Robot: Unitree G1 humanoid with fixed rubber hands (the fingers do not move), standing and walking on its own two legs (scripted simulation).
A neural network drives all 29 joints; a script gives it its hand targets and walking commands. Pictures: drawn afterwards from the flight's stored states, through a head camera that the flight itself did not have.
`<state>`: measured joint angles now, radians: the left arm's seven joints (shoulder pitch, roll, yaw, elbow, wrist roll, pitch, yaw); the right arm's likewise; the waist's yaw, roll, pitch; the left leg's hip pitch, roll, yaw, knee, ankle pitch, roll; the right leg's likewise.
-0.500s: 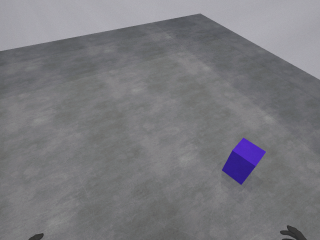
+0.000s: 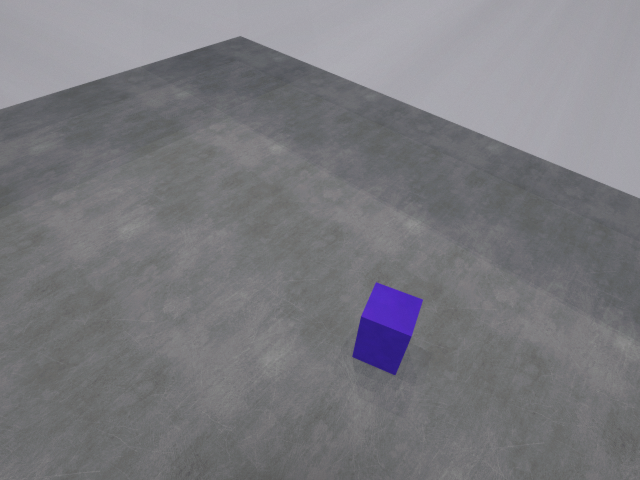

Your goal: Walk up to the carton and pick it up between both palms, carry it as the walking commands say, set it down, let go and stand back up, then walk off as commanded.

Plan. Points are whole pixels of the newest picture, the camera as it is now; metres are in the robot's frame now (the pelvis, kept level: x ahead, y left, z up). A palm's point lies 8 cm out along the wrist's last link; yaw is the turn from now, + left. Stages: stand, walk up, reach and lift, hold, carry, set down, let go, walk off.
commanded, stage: walk up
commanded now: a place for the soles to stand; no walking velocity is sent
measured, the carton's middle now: (385, 329) +0.71 -0.22 -0.63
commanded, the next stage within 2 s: none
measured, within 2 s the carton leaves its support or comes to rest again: neither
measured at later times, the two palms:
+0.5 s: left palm (158, 348) +0.32 +0.25 -0.05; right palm out of the picture +0.15 -0.39 -0.07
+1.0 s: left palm (218, 284) +0.45 +0.19 -0.08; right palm (623, 445) +0.23 -0.41 -0.09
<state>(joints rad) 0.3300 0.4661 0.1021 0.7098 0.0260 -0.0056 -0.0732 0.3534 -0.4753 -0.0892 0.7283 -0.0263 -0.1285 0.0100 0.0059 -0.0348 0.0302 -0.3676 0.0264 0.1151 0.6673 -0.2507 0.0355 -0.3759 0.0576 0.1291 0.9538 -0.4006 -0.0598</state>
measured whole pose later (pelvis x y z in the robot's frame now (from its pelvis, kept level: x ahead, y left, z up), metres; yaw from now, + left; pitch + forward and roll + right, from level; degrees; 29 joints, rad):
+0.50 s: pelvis +0.16 -0.06 +0.01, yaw -14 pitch -1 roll +0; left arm 0.33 0.46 0.08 0.64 0.00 -0.06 -0.04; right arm 0.37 -0.47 -0.06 0.67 -0.01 -0.08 0.03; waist 0.02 0.02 0.08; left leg -0.48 0.10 0.04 0.90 -0.39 0.01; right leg -0.30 0.03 0.03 0.62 -0.30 -0.04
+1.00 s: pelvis +0.24 -0.07 +0.00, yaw -21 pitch -1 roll +1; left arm 0.21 0.43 0.02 0.83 0.00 -0.06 0.01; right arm 0.20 -0.44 -0.03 0.82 0.00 -0.05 0.01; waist 0.00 0.01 0.04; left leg -0.33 0.08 0.11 0.70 -0.35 -0.02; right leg -0.32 0.01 0.05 0.73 -0.39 0.00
